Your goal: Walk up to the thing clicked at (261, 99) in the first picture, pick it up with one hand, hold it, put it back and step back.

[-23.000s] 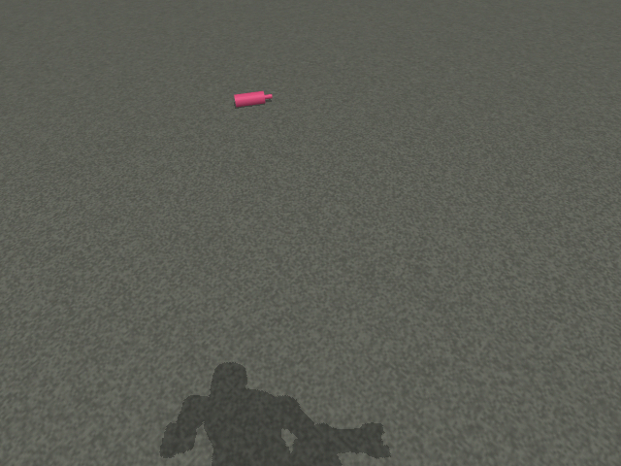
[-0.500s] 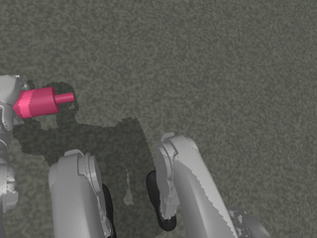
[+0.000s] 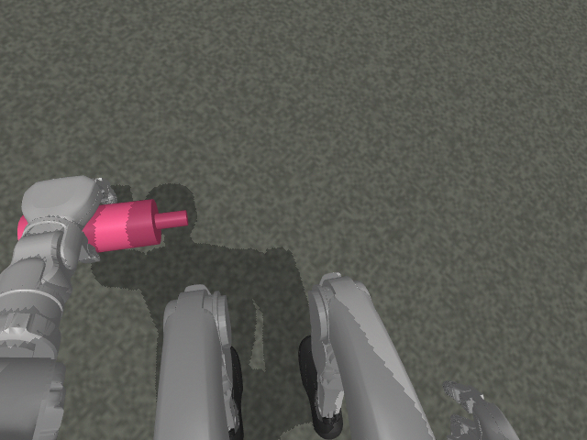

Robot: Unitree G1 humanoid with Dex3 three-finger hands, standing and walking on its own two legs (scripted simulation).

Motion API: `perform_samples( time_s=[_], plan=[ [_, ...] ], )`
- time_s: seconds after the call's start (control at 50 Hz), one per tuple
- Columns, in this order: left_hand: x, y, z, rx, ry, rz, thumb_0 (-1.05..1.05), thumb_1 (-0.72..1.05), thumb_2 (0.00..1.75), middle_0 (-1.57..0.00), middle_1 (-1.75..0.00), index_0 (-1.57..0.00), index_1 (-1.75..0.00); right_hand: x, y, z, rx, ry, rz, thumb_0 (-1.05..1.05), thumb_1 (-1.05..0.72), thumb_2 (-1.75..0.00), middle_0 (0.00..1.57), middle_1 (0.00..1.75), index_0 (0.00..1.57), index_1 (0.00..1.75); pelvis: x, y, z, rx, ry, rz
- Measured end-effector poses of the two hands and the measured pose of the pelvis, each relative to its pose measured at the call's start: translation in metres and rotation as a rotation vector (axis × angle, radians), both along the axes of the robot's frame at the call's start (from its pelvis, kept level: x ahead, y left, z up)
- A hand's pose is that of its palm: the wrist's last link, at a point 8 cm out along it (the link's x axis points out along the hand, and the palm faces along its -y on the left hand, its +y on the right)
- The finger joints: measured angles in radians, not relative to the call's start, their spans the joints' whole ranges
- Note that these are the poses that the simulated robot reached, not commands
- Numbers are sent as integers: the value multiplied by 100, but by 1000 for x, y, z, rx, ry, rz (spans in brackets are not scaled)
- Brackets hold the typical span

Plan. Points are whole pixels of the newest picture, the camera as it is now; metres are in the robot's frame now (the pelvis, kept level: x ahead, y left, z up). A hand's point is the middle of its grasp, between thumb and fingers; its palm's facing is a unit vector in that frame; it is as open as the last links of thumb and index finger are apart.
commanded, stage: lift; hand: left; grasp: from above
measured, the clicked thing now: (112, 227) +0.42 +0.26 -0.16
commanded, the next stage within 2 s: hold in 1.12 s
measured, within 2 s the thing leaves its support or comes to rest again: neither
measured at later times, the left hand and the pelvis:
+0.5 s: hand out of the picture +0.36 +0.27 +0.08, palm faces -0.45 -0.12 -0.89, open 9.9 cm; pelvis +0.03 +0.01 +0.18, yaw +3 degrees
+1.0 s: hand out of the picture +0.37 +0.26 +0.20, palm faces -0.45 -0.10 -0.89, open 9.9 cm; pelvis +0.07 +0.01 +0.29, yaw +4 degrees
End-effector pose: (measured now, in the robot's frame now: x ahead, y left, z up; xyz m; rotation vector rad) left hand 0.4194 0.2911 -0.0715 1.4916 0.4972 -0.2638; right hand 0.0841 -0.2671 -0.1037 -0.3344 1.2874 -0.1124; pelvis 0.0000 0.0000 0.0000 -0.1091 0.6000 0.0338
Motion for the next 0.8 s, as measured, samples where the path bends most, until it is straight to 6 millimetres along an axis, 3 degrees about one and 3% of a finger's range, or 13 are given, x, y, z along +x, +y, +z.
perform_samples(
  time_s=[0.24, 0.5, 0.62, 0.8],
  plan=[
    [-30, -6, 96, -17, -25, 21, 0, -2, 46, -80, -36, -81, -37, 36, 8, 78, -4, -112, -20, 1, -91, -91, 20, 30, 20, 30, 8, 1, 81, 20, -61, 22],
    [-52, -14, 211, -22, -16, 44, 0, -2, 46, -80, -36, -81, -38, 46, 17, 181, 0, -171, -87, 1, -90, -91, 20, 30, 20, 30, 30, 6, 185, 46, -193, 37],
    [-52, -15, 248, -8, 6, 34, 0, 0, 45, -79, -37, -80, -38, 46, 17, 217, -8, -181, -102, 1, -90, -91, 20, 30, 20, 30, 41, 9, 220, 54, -247, 38],
    [-45, -21, 289, -12, -4, 24, 0, 0, 47, -77, -39, -78, -41, 48, 18, 254, -7, -171, -104, 1, -90, -91, 20, 30, 20, 30, 55, 14, 257, 67, -312, 34]
  ],
)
